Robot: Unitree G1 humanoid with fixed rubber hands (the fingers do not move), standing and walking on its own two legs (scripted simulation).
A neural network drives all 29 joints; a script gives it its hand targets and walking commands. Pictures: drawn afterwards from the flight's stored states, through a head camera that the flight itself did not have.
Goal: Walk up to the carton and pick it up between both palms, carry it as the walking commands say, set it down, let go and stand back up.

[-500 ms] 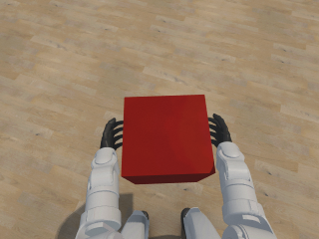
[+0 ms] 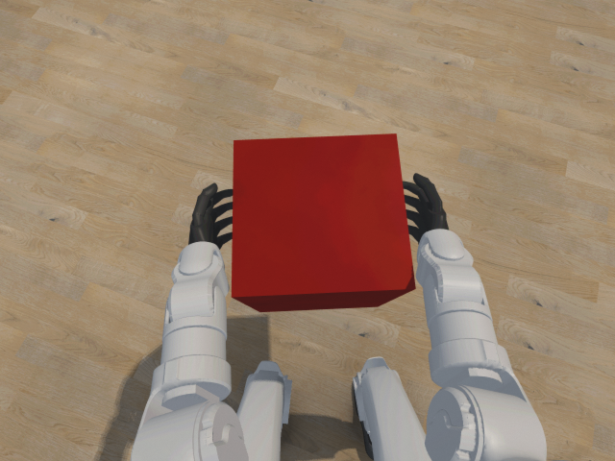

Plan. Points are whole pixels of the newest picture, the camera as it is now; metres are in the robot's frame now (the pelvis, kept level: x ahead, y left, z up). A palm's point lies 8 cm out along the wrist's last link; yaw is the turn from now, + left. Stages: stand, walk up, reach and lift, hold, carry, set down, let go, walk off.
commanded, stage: set down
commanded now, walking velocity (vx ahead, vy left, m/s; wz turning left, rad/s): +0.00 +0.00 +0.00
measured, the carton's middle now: (317, 237) +0.42 +0.01 -0.13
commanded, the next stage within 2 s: none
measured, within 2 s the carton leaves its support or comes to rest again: neither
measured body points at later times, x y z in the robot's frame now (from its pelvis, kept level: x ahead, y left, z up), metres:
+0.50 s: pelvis -0.01 +0.00 -0.07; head +0.22 +0.00 +0.31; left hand +0.43 +0.16 -0.16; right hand +0.44 -0.15 -0.16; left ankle +0.06 +0.13 -0.61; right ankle +0.07 -0.13 -0.61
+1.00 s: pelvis -0.03 +0.00 -0.15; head +0.25 -0.01 +0.20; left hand +0.45 +0.16 -0.25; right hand +0.47 -0.14 -0.25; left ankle +0.06 +0.13 -0.61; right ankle +0.07 -0.14 -0.61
